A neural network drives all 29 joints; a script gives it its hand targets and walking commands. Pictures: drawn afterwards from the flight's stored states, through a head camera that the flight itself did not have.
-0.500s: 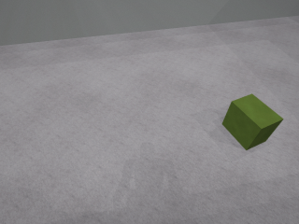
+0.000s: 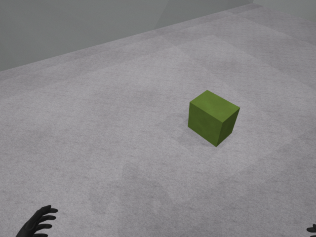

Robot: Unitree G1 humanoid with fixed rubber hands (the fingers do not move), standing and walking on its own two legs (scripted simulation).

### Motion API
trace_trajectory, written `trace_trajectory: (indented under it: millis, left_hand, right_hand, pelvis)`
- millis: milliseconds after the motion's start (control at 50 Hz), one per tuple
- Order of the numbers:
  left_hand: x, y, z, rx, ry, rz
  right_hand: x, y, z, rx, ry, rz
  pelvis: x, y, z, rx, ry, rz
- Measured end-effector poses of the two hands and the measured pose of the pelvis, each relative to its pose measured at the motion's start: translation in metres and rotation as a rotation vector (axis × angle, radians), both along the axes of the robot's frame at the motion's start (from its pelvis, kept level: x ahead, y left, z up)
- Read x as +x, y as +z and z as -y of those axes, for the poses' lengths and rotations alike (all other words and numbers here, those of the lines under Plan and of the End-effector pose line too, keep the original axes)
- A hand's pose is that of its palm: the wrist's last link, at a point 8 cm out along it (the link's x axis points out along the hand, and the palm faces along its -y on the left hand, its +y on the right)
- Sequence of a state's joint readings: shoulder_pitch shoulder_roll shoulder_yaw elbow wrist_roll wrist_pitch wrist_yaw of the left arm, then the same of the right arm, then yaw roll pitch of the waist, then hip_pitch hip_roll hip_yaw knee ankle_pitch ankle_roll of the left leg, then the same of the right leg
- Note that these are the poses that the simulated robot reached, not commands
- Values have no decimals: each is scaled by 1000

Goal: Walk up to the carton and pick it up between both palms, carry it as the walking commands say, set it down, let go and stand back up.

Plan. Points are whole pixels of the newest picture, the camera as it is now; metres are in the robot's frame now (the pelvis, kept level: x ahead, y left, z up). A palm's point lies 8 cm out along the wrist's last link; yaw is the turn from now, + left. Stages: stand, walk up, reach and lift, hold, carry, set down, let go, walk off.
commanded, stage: walk up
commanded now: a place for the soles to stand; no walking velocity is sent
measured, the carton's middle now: (211, 118) +1.06 -0.35 -0.61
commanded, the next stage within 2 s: none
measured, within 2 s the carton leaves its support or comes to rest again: neither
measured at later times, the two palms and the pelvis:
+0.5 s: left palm (92, 155) +0.39 +0.25 -0.04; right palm out of the picture +0.16 -0.36 -0.02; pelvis +0.18 -0.02 +0.01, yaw -14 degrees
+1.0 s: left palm (109, 118) +0.54 +0.21 -0.03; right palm (303, 144) +0.40 -0.42 -0.04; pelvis +0.37 -0.09 +0.01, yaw -20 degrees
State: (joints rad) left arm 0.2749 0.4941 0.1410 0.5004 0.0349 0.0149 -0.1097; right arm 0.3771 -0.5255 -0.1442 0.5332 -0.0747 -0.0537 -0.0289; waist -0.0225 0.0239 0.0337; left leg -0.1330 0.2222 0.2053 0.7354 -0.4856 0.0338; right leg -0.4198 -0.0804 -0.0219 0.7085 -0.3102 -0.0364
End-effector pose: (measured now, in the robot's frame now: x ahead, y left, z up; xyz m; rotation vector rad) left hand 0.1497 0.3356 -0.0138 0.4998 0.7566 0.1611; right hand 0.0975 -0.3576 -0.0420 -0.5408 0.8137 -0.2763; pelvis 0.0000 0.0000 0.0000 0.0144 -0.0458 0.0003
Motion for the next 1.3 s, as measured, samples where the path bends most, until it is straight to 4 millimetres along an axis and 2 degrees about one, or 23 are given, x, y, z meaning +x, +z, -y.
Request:
trace_trajectory:
  millis: [60,140,220,280,340,400,500,560,620,680,720,780,880,960,1040,1080,1120,1160,1240,1300]
  left_hand:
    - [18,-8,19,7,-1,18]
    - [21,-14,35,-4,6,-36]
    - [33,-19,37,-23,2,-75]
    - [56,-29,30,-36,-11,-99]
    - [96,-46,27,-33,-50,-103]
    - [150,-48,43,-44,-123,-84]
    - [242,-29,90,-73,-277,-39]
    - [290,-16,125,-83,-359,-15]
    - [334,-8,161,-79,-424,7]
    - [370,-10,185,-41,-456,50]
    - [381,-14,189,-20,-430,57]
    - [381,-12,183,9,-380,20]
    - [378,-2,158,46,-301,-30]
    - [383,-4,134,55,-247,-80]
    - [406,-23,116,48,-229,-128]
    - [426,-36,118,36,-235,-139]
    - [451,-42,130,16,-259,-138]
    - [479,-43,148,-9,-299,-125]
    - [532,-33,189,-46,-393,-100]
    - [570,-23,220,-56,-453,-69]
  right_hand:
    - [30,-7,3,62,10,50]
    - [70,-3,-19,142,72,89]
    - [96,4,-33,165,104,65]
    - [112,9,-35,140,90,63]
    - [114,6,-25,76,33,75]
    - [96,6,-13,48,-75,42]
    - [64,19,4,32,-206,-43]
    - [53,21,16,42,-266,-94]
    - [51,14,30,66,-316,-135]
    - [62,-6,48,94,-342,-161]
    - [82,-17,56,122,-355,-147]
    - [131,-22,63,157,-332,-88]
    - [211,-16,64,187,-241,-42]
    - [272,-4,66,178,-186,-1]
    - [326,7,69,121,-162,58]
    - [340,9,73,82,-177,86]
    - [341,13,75,66,-221,86]
    - [334,16,77,61,-271,61]
    - [311,21,82,66,-357,-16]
    - [296,16,89,88,-408,-77]
  pelvis:
    - [15,-8,11,-15,-35,8]
    - [41,1,15,-26,-61,15]
    - [72,8,15,-25,-81,14]
    - [97,5,11,-17,-102,18]
    - [123,-8,5,-4,-138,20]
    - [143,-8,8,9,-176,29]
    - [176,9,22,9,-236,25]
    - [197,15,34,0,-268,19]
    - [220,15,50,-6,-295,13]
    - [243,0,73,-7,-317,8]
    - [254,-6,82,-8,-336,13]
    - [275,-2,88,-13,-342,19]
    - [313,11,92,-16,-345,15]
    - [347,14,91,-18,-344,14]
    - [386,4,84,-15,-353,14]
    - [402,-3,82,-9,-361,15]
    - [415,-3,84,-9,-372,21]
    - [427,2,88,-9,-383,25]
    - [451,13,100,-11,-401,20]
    - [469,16,112,-16,-405,17]
